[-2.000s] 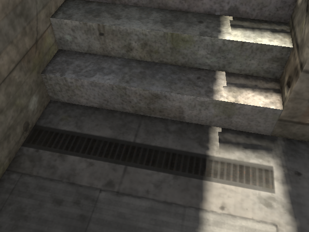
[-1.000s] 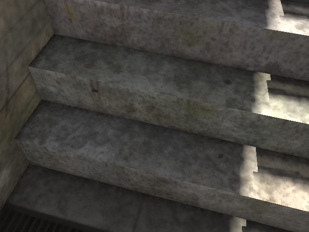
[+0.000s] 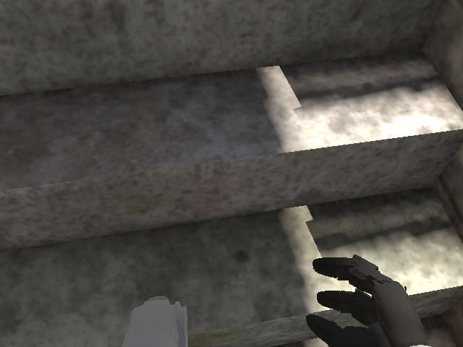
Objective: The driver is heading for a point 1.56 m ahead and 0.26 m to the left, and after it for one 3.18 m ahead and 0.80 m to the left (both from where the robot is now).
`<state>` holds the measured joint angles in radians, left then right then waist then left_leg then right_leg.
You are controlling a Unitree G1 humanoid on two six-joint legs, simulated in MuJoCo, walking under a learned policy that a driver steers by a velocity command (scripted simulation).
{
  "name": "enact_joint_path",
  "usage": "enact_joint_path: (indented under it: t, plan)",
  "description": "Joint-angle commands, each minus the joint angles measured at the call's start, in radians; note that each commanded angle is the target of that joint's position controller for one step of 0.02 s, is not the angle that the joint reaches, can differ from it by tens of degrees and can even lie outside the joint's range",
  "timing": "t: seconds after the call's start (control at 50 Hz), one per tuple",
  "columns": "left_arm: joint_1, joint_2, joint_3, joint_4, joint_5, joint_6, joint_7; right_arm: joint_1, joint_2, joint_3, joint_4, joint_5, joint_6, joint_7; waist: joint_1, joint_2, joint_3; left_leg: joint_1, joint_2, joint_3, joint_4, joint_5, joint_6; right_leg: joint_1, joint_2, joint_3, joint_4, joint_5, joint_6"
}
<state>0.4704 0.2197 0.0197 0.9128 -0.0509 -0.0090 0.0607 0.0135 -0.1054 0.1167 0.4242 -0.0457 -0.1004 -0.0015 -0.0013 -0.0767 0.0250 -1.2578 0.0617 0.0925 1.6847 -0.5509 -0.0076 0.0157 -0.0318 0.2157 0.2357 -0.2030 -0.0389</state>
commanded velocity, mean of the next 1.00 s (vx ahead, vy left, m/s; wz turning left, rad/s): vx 0.50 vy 0.00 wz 0.17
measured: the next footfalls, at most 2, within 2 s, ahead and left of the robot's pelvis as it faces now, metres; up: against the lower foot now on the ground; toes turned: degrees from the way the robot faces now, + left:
left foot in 0.04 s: +0.21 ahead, +0.13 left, +0.20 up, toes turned +3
right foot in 0.66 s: +0.49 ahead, -0.07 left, +0.41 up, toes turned -3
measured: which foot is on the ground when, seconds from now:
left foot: up 0.00-0.02, down 0.04-0.70, up 0.72-1.00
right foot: down 0.00-0.06, up 0.08-0.64, down 0.66-1.00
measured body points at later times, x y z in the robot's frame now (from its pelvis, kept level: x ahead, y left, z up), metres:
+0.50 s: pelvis +0.22 +0.06 +0.20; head +0.23 +0.11 +0.65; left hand +0.42 +0.16 +0.09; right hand +0.11 -0.11 +0.07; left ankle +0.17 +0.13 -0.54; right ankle +0.33 -0.10 -0.17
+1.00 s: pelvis +0.45 +0.07 +0.40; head +0.43 +0.07 +0.85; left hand +0.37 +0.26 +0.24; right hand +0.73 -0.04 +0.36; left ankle +0.51 +0.23 +0.04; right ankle +0.45 -0.07 -0.34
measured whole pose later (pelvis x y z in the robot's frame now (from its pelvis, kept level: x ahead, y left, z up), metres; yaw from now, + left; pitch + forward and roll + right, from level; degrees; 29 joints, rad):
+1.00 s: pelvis +0.45 +0.07 +0.40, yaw +14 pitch +2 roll -1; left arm 0.40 0.13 -0.06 1.15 0.06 -0.03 -0.03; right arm -0.03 -0.11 0.08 0.66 0.03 -0.03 0.01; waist -0.03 0.01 -0.11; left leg -1.46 0.00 -0.12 2.27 -0.01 0.13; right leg -0.19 -0.14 -0.26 0.48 -0.30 0.04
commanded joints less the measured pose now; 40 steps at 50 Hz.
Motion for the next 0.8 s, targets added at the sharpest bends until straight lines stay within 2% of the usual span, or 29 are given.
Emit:
enact_joint_path:
  t: [0.02, 0.04, 0.06, 0.08, 0.1, 0.12, 0.14, 0.18, 0.22, 0.26, 0.3, 0.32, 0.34, 0.38, 0.44, 0.52, 0.54, 0.56, 0.58, 0.6, 0.62, 0.66, 0.68, 0.7, 0.72, 0.74, 0.76, 0.78, 0.8]
  plan:
    - [-0.12, 0.355, 0.087, -0.083, 0.016, -0.029, -0.014, 0.224, -0.222, -0.115, -0.041, -0.025, -0.024, -0.013, -0.255, -0.074, -0.492, 1.107, -0.157, 0.072, -0.278, 0.12, 0.054, -0.284, -0.125, -0.031, 0.157, 2.014, -0.142]
    - [-0.168, 0.352, 0.1, -0.089, 0.015, -0.05, -0.016, 0.454, -0.314, -0.142, 0.036, -0.017, -0.016, -0.017, -0.33, -0.074, -0.507, 1.117, -0.078, -0.209, -0.603, 0.093, 0.127, -0.176, -0.148, 0.031, 0.485, 1.914, -0.121]
    - [-0.213, 0.19, 0.077, -0.132, 0.027, -0.062, -0.036, 0.625, -0.487, -0.178, 0.19, -0.059, -0.001, -0.03, -0.281, 0.668, -0.485, 1.261, 0.139, -0.8, -1.131, 0.398, 0.261, -0.444, 0.168, 0.063, 0.96, 0.523, -0.081]
    - [-0.031, 0.108, 0.05, -0.057, 0.071, -0.089, -0.09, 0.627, -0.418, -0.168, 0.201, -0.054, 0.012, -0.044, -0.199, 0.654, -0.625, 1.378, 0.282, -1.211, -1.305, 0.522, 0.295, -0.538, 0.291, 0.276, 1.39, -0.027, -0.056]
    - [-0.073, 0.076, 0.04, -0.081, 0.059, -0.093, -0.13, 0.486, -0.326, -0.161, 0.194, 0.004, 0.026, -0.042, -0.14, 0.408, -0.497, 1.262, 0.287, -1.211, -1.329, 0.023, 0.255, -0.717, 0.23, 0.219, 1.511, 0.004, -0.059]
    - [-0.247, 0.048, 0.018, -0.143, 0.061, -0.085, -0.146, 0.421, -0.261, -0.152, 0.254, 0.034, 0.051, -0.04, -0.114, 0.243, -0.218, 1.049, 0.222, -1.036, -1.336, -0.261, 0.232, -0.808, 0.161, 0.055, 1.554, 0.025, -0.065]
    - [-0.306, -0.033, -0.014, -0.19, 0.066, -0.071, -0.152, 0.354, -0.176, -0.135, 0.324, 0.025, 0.059, -0.038, -0.03, 0.1, -0.054, 0.805, 0.201, -0.908, -1.303, -0.398, 0.214, -0.864, 0.122, 0.015, 1.629, 0.067, -0.079]
    - [-0.282, -0.033, -0.029, -0.22, 0.032, -0.032, -0.148, 0.28, -0.031, -0.095, 0.412, 0.005, 0.066, -0.016, 0.079, 0.072, 0.047, 0.608, 0.152, -0.593, -1.266, -0.239, 0.146, -0.896, 0.1, -0.021, 1.814, 0.065, -0.099]
    - [-0.247, -0.101, -0.068, -0.232, 0.022, -0.043, -0.132, 0.34, 0.011, -0.08, 0.486, 0.004, 0.066, 0.001, 0.07, 0.089, 0.067, 0.717, 0.153, -0.426, -1.304, 0.017, 0.138, -1.13, 0.11, 0.002, 2.001, 0.068, -0.134]
    - [-0.276, -0.127, -0.097, -0.258, 0.028, -0.06, -0.125, 0.332, -0.004, -0.077, 0.509, -0.011, 0.067, 0.021, 0.09, 0.055, 0.058, 0.721, 0.111, -0.245, -1.31, 0.162, 0.096, -1.225, 0.092, 0.0, 1.909, 0.18, -0.13]
    - [-0.341, -0.061, -0.089, -0.262, 0.034, -0.053, -0.104, 0.264, -0.055, -0.074, 0.473, -0.022, 0.051, 0.023, 0.086, 0.045, 0.016, 0.598, 0.068, -0.091, -1.365, 0.238, 0.079, -1.111, 0.116, -0.089, 1.74, 0.363, -0.079]
    - [-0.324, -0.079, -0.089, -0.226, 0.038, -0.045, -0.086, 0.345, -0.067, -0.069, 0.51, -0.029, 0.042, 0.025, 0.055, 0.097, -0.026, 0.689, 0.102, -0.13, -1.376, 0.248, 0.129, -1.18, 0.131, -0.134, 1.907, 0.38, -0.05]
    - [-0.279, -0.097, -0.09, -0.206, 0.042, -0.04, -0.071, 0.389, -0.068, -0.068, 0.532, -0.016, 0.038, 0.028, 0.055, 0.125, -0.018, 0.735, 0.109, -0.151, -1.368, 0.209, 0.136, -1.253, 0.122, -0.112, 1.952, 0.375, -0.038]
    - [-0.371, -0.145, -0.104, -0.233, 0.045, -0.038, -0.052, 0.511, -0.098, -0.084, 0.584, 0.001, 0.038, 0.026, -0.007, 0.151, 0.009, 0.958, 0.16, -0.216, -1.359, 0.167, 0.119, -1.51, 0.097, -0.072, 2.008, 0.303, -0.04]
    - [-0.548, -0.166, -0.13, -0.283, 0.021, -0.066, -0.069, 0.64, -0.073, -0.082, 0.637, 0.001, 0.054, 0.014, -0.097, 0.174, 0.014, 1.185, 0.198, -0.289, -1.378, 0.235, 0.108, -1.741, 0.056, -0.109, 1.973, 0.273, -0.045]
    - [-0.756, -0.197, -0.168, -0.386, 0.033, -0.073, -0.1, 0.71, -0.038, -0.069, 0.674, 0.023, 0.074, -0.025, -0.137, 0.219, 0.036, 1.208, 0.217, -0.392, -1.517, 0.299, 0.183, -1.767, -0.075, -0.309, 1.828, 0.209, 0.028]
    - [-0.812, -0.194, -0.183, -0.419, 0.045, -0.07, -0.109, 0.703, -0.065, -0.079, 0.683, 0.035, 0.075, -0.041, -0.146, 0.223, 0.031, 1.124, 0.204, -0.365, -1.626, 0.439, 0.193, -1.604, -0.07, -0.409, 1.691, 0.167, 0.038]
    - [-0.882, -0.216, -0.201, -0.46, 0.043, -0.073, -0.111, 0.718, -0.081, -0.092, 0.702, 0.056, 0.074, -0.059, -0.141, 0.242, 0.046, 1.075, 0.229, -0.351, -1.717, 0.55, 0.19, -1.422, -0.104, -0.37, 1.511, 0.048, 0.026]
    - [-0.821, -0.198, -0.201, -0.444, 0.027, -0.076, -0.113, 0.681, -0.098, -0.091, 0.724, 0.076, 0.082, -0.066, -0.079, 0.25, -0.014, 1.057, 0.189, -0.216, -1.723, 0.879, 0.168, -1.137, -0.061, -0.438, 1.303, 0.002, -0.009]
    - [-0.761, -0.167, -0.179, -0.427, 0.025, -0.09, -0.113, 0.665, -0.109, -0.092, 0.735, 0.081, 0.058, -0.052, -0.026, 0.3, -0.12, 1.013, 0.156, -0.139, -1.652, 1.402, 0.18, -0.768, 0.028, -0.512, 1.129, -0.079, -0.045]
    - [-0.62, -0.103, -0.134, -0.381, 0.034, -0.091, -0.097, 0.701, -0.162, -0.098, 0.761, 0.054, 0.036, -0.041, 0.05, 0.396, -0.253, 1.087, 0.212, -0.149, -1.539, 2.045, 0.216, -0.544, 0.108, -0.502, 1.181, -0.152, -0.084]
    - [-0.326, 0.077, -0.051, -0.303, 0.045, -0.077, -0.089, 0.573, -0.294, -0.14, 0.733, 0.045, 0.026, -0.047, 0.243, 0.491, -0.353, 1.344, 0.21, -0.172, -1.22, 2.341, 0.24, -0.418, 0.088, -0.281, 0.877, -0.33, -0.121]
    - [-0.077, 0.155, -0.015, -0.23, 0.094, -0.075, -0.099, 0.484, -0.258, -0.137, 0.675, 0.003, 0.003, -0.034, 0.312, 0.282, -0.503, 1.092, 0.167, -0.203, -0.933, 2.151, 0.254, -0.066, -0.108, 0.069, 0.793, -0.274, -0.216]
    - [0.036, 0.216, 0.018, -0.128, 0.111, -0.031, -0.073, 0.415, -0.13, -0.132, 0.629, 0.02, -0.009, 0.012, 0.272, -0.08, -0.543, 0.724, -0.022, -0.216, -0.618, 1.267, 0.232, 0.115, -0.281, 0.587, 0.283, -0.549, -0.321]
    - [0.034, 0.196, 0.021, -0.075, 0.128, 0.006, -0.039, 0.259, -0.074, -0.135, 0.559, 0.023, -0.025, 0.056, 0.26, -0.177, -0.504, 0.536, -0.154, -0.345, -0.002, 0.541, 0.185, 0.016, -0.398, 0.928, -0.006, -0.681, -0.344]
    - [-0.094, 0.056, -0.02, -0.028, 0.103, 0.015, -0.025, 0.092, 0.009, -0.124, 0.429, 0.04, -0.02, 0.085, 0.16, -0.127, -0.292, 0.329, -0.132, -0.404, 0.38, 0.445, 0.183, -0.177, -0.409, 0.801, 0.008, -0.677, -0.25]
    - [-0.224, -0.052, -0.052, 0.002, 0.104, 0.008, -0.026, 0.043, 0.072, -0.094, 0.34, 0.052, 0.003, 0.079, 0.065, -0.075, -0.092, 0.208, -0.119, -0.378, 0.552, 0.391, 0.199, -0.373, -0.395, 0.525, 0.078, -0.578, -0.203]
    - [-0.274, -0.15, -0.077, 0.078, 0.096, -0.011, -0.038, 0.107, 0.049, -0.082, 0.313, 0.04, 0.019, 0.075, -0.037, 0.04, 0.024, 0.15, -0.074, -0.327, 0.581, 0.384, 0.222, -0.509, -0.349, 0.251, 0.143, -0.449, -0.128]
    - [-0.309, -0.192, -0.08, 0.114, 0.098, -0.024, -0.055, 0.198, 0.062, -0.069, 0.32, 0.04, 0.04, 0.069, -0.103, 0.106, 0.039, 0.145, -0.058, -0.335, 0.613, 0.425, 0.237, -0.555, -0.314, 0.076, 0.17, -0.288, -0.05]
Over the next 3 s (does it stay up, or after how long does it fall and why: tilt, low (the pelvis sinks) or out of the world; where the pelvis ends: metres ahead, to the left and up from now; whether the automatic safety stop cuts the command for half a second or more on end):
stays up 1.26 0.12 1.03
